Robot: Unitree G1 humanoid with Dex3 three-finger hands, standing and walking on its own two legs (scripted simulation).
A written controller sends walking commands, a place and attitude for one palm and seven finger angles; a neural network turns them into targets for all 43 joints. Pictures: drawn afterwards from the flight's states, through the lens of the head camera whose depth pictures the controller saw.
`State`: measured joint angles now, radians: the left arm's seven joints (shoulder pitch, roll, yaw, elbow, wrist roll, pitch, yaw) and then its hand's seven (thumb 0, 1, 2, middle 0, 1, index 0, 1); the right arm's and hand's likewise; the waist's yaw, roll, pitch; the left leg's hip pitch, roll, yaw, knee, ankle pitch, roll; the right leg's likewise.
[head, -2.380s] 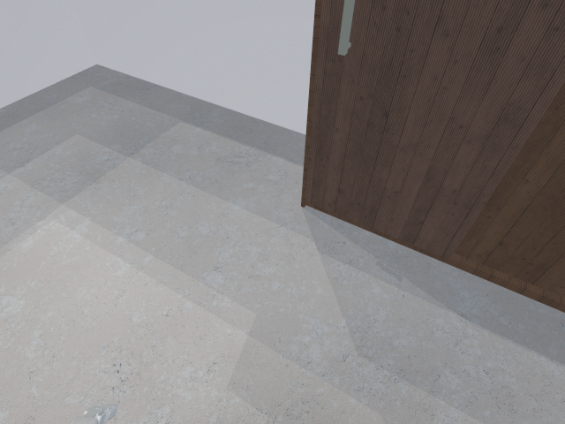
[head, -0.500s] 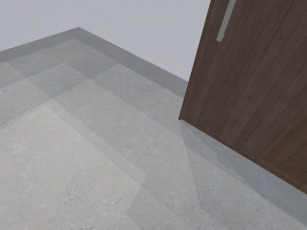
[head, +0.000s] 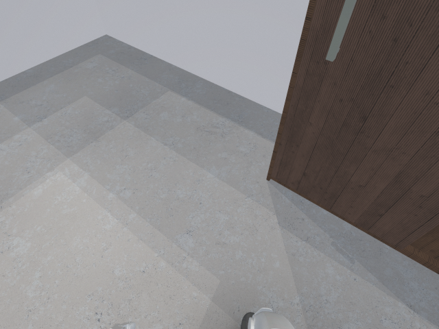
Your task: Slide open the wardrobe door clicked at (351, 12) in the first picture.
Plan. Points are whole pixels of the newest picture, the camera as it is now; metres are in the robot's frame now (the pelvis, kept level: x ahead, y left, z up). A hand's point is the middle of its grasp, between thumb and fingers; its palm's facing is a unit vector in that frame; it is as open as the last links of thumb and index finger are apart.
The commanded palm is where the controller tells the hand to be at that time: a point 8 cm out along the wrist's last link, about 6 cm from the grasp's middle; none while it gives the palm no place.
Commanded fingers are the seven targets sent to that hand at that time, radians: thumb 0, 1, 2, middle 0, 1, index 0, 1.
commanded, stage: walk to a spot facing it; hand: left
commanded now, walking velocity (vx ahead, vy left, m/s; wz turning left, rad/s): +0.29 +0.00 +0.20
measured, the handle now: (348, 13) +0.85 -0.35 +0.17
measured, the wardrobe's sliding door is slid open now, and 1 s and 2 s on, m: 0.00 0.00 0.00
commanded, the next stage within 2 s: turn to face it in 0.08 s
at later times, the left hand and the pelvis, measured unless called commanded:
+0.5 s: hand out of the picture +0.12 +0.15 -0.17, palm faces +0.10 -0.99 -0.12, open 7.3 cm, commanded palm none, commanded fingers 0.00 0.90 0.90 -0.20 -0.30 -0.20 -0.30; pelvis +0.18 +0.00 +0.01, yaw -2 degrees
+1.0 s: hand (163, 234) +0.35 +0.14 -0.13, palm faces -0.27 -0.90 -0.34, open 7.4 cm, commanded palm none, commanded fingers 0.00 0.90 0.90 -0.20 -0.30 -0.20 -0.30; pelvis +0.18 -0.04 +0.00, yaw -20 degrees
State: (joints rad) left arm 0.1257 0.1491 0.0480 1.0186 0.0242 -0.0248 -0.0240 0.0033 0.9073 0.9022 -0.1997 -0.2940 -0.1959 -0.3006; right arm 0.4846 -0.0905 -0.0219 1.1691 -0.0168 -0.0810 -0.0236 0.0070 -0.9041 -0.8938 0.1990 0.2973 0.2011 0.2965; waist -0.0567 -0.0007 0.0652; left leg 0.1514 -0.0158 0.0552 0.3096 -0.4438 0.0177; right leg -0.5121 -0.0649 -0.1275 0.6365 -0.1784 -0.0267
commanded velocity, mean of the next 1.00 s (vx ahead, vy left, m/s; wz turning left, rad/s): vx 0.03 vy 0.00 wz -0.43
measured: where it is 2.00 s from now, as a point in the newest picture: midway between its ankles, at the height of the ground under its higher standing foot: outside the picture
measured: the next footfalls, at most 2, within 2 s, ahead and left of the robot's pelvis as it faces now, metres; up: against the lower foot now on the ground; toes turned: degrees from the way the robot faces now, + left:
right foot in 0.02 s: +0.18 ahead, -0.11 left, +0.00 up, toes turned -7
left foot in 0.46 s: +0.28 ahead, +0.11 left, +0.00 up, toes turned +6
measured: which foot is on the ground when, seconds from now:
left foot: down 0.00-0.02, up 0.04-0.44, down 0.46-0.90, up 0.92-1.00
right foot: up 0.00-0.00, down 0.02-0.48, up 0.50-0.88, down 0.90-1.00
